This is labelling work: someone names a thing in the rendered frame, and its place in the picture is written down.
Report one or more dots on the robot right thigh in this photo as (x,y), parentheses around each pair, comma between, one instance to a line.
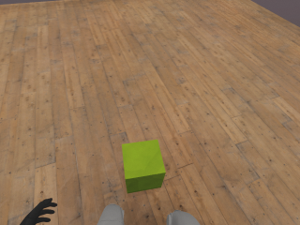
(181,218)

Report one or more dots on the robot left thigh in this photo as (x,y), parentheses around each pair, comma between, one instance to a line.
(112,215)

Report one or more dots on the robot thigh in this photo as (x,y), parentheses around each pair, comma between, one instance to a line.
(181,218)
(112,215)

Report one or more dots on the carton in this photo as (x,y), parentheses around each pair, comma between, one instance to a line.
(143,165)

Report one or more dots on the robot left hand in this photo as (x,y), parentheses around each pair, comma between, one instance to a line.
(33,217)

